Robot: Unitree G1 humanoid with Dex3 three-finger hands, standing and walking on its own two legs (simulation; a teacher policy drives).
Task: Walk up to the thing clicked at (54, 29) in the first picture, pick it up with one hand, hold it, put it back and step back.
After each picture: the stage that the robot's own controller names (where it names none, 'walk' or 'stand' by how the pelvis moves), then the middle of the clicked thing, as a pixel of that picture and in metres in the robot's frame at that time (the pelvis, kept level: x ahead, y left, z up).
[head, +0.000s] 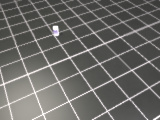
stand; (56, 31) +1.66 +0.38 -0.72
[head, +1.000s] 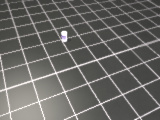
walk; (64, 36) +1.57 +0.19 -0.71
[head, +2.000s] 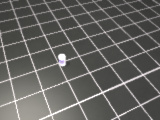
walk; (62, 60) +1.08 +0.18 -0.72
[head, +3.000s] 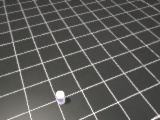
walk; (60, 97) +0.70 +0.20 -0.71
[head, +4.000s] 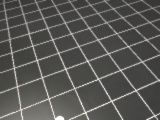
walk; out of the picture +0.45 +0.22 -0.69
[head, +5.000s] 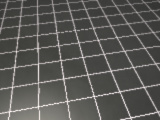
stand; out of the picture +0.43 +0.08 -0.71
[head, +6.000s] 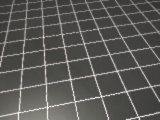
stand; out of the picture +0.44 +0.04 -0.72
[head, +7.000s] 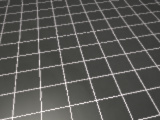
stand; out of the picture +0.41 +0.06 -0.73
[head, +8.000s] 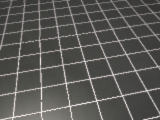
stand; out of the picture +0.41 +0.07 -0.73
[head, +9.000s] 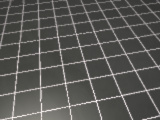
stand; out of the picture +0.41 +0.08 -0.73
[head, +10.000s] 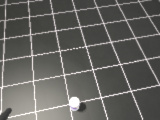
go down; (74, 104) +0.44 +0.06 -0.62
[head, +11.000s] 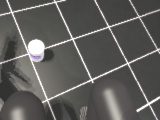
go down; (36, 51) +0.52 +0.11 -0.31
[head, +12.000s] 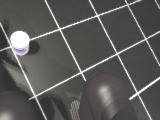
close in; (20, 44) +0.51 +0.13 -0.29
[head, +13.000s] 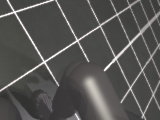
close; out of the picture +0.50 +0.17 -0.28
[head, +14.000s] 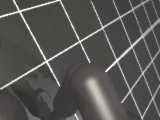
close; out of the picture +0.48 +0.16 -0.28
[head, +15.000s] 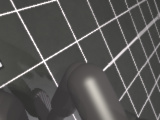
close; out of the picture +0.42 +0.13 -0.31
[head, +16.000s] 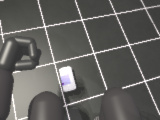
lift; (67, 79) +0.43 +0.05 -0.39
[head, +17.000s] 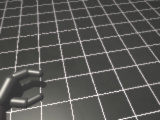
go down; out of the picture +0.35 +0.00 -0.69
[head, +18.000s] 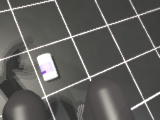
go down; (47, 67) +0.44 +0.05 -0.36
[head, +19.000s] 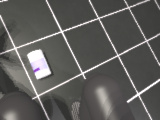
close in; (39, 64) +0.44 +0.06 -0.34
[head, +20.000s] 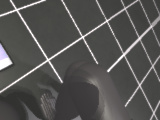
close in; out of the picture +0.44 +0.10 -0.29
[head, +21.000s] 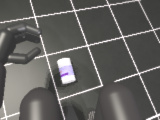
hold; (66, 70) +0.45 +0.03 -0.35
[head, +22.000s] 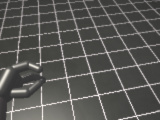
hold; out of the picture +0.36 -0.03 -0.69
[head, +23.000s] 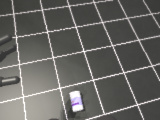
go down; (76, 101) +0.40 -0.01 -0.57
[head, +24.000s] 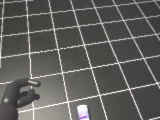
hold; (83, 114) +0.39 -0.03 -0.61
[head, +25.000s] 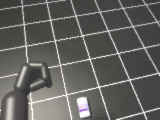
crouch; (83, 107) +0.39 -0.02 -0.59
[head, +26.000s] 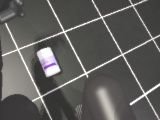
hold; (48, 62) +0.45 +0.02 -0.32
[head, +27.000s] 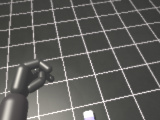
hold; out of the picture +0.39 -0.04 -0.63
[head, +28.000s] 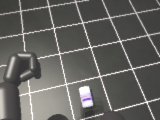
crouch; (85, 96) +0.41 -0.03 -0.54
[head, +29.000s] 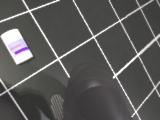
lower; (17, 46) +0.47 +0.04 -0.29
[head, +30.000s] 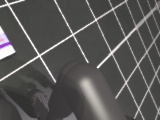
lower; out of the picture +0.48 +0.06 -0.30
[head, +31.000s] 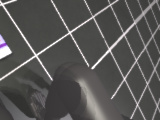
lower; out of the picture +0.47 +0.06 -0.32
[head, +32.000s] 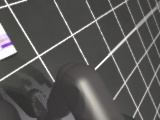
lower; out of the picture +0.48 +0.05 -0.32
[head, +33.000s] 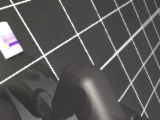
stand; (6, 40) +0.48 +0.04 -0.30
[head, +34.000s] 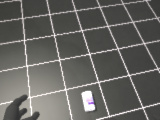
stand; (88, 101) +0.42 -0.06 -0.57
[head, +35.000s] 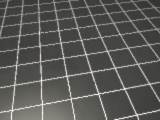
stand; out of the picture +0.36 -0.09 -0.68
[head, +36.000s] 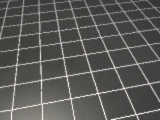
stand; out of the picture +0.37 -0.08 -0.68
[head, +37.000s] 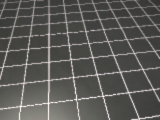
stand; out of the picture +0.38 -0.10 -0.74
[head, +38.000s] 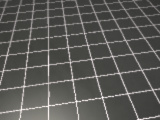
stand; out of the picture +0.38 -0.09 -0.75
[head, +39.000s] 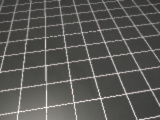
stand; out of the picture +0.36 -0.08 -0.75
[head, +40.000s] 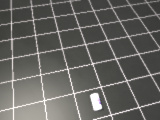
walk; (95, 101) +0.52 -0.11 -0.73
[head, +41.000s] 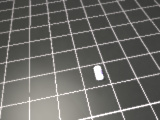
walk; (98, 72) +0.85 -0.04 -0.73
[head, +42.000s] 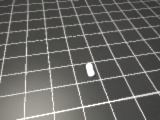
walk; (90, 69) +1.04 -0.08 -0.73
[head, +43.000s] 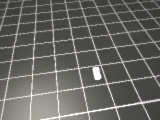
stand; (96, 73) +0.99 -0.09 -0.75
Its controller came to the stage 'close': yes
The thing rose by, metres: 0.01
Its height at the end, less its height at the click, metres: -0.02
